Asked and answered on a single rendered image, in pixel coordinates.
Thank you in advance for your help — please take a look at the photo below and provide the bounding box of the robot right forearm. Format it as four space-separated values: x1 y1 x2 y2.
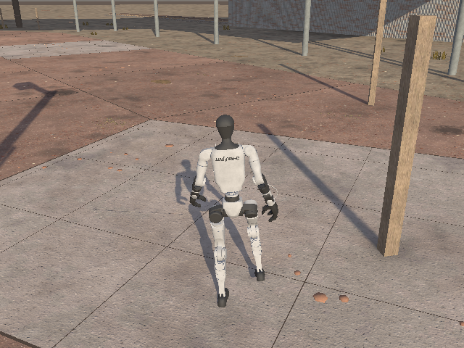
258 174 276 206

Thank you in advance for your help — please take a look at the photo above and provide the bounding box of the robot left hand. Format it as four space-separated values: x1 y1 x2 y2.
190 195 206 207

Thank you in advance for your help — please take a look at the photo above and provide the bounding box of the left robot upper arm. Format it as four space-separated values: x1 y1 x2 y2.
195 147 212 187

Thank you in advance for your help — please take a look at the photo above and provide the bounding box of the robot right hand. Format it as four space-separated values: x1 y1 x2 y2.
262 202 278 222

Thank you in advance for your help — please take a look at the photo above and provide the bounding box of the left robot foot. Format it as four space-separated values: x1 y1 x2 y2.
217 288 229 307

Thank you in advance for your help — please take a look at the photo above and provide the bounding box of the right robot upper arm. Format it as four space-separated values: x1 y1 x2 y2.
242 145 264 186

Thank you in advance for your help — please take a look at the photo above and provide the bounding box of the robot left forearm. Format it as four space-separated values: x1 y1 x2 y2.
190 176 202 199

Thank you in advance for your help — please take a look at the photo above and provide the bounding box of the left robot thigh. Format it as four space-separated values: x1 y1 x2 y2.
209 204 227 261

